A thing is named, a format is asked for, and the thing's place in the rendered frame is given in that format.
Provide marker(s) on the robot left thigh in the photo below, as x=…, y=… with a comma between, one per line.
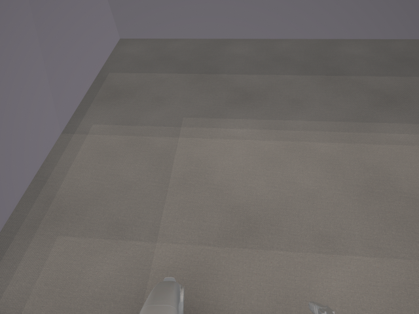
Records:
x=167, y=297

